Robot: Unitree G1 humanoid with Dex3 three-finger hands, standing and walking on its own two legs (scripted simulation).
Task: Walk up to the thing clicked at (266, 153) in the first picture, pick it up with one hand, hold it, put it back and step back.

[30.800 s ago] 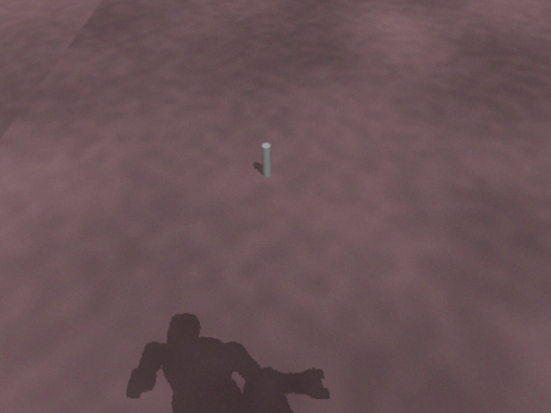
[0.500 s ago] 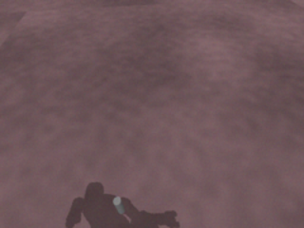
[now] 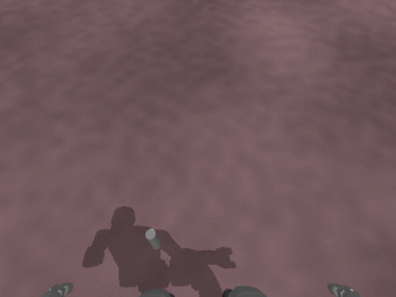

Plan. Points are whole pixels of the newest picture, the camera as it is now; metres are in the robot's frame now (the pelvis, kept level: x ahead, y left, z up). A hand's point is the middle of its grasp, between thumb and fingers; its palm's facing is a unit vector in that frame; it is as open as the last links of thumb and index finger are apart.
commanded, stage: step back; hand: left
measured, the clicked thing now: (153, 239) +0.37 +0.20 -0.67
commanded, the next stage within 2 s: none
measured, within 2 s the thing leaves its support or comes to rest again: neither
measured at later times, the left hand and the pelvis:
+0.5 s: hand out of the picture +0.04 +0.30 -0.17, palm faces -0.12 -0.92 -0.36, open 7.4 cm; pelvis -0.09 +0.05 -0.01, yaw -4 degrees
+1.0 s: hand out of the picture -0.06 +0.31 -0.16, palm faces -0.06 -0.93 -0.37, open 7.4 cm; pelvis -0.21 +0.05 -0.01, yaw -2 degrees
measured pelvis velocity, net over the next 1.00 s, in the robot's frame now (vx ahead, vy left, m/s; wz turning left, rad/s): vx -0.21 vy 0.05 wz -0.04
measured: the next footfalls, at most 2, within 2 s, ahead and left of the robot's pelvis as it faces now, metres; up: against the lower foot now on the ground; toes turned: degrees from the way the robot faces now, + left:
left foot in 0.20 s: -0.02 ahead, +0.14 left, +0.00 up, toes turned -1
right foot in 0.60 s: -0.10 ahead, -0.09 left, +0.00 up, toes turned -1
